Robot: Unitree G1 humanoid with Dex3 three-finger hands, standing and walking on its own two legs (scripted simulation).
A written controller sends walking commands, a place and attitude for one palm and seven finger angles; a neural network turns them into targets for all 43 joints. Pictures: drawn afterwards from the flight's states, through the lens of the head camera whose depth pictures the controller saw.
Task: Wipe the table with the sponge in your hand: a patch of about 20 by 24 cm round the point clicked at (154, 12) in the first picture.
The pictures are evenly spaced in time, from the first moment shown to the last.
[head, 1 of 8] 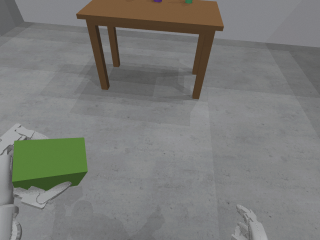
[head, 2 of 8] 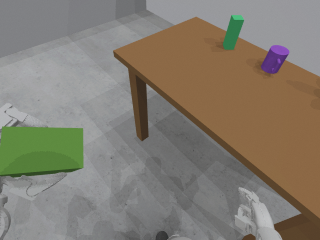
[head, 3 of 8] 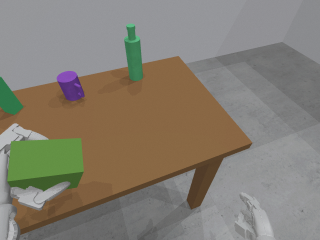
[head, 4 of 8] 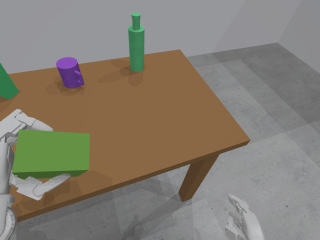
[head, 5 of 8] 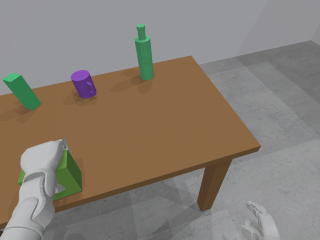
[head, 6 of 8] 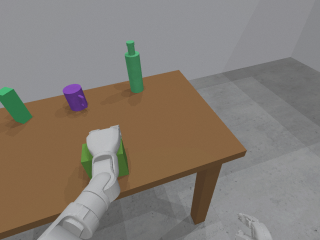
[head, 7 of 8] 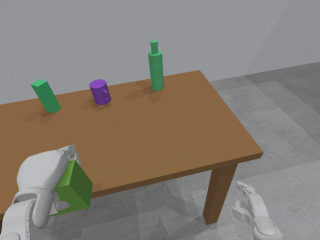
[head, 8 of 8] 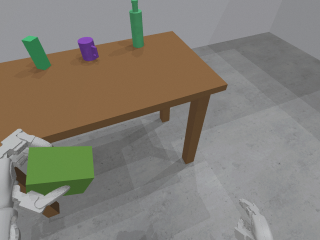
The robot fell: no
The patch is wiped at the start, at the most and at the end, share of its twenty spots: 0.00 1.00 1.00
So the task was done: yes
